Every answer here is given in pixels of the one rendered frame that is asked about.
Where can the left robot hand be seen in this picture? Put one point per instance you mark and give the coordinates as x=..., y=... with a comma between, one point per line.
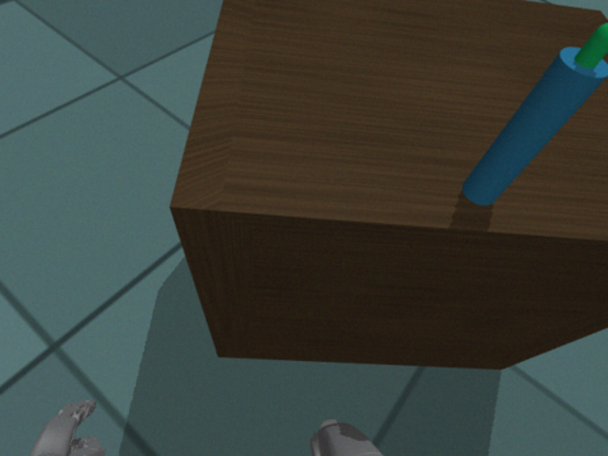
x=58, y=433

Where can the bottle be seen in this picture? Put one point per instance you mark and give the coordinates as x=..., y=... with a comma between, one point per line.
x=568, y=82

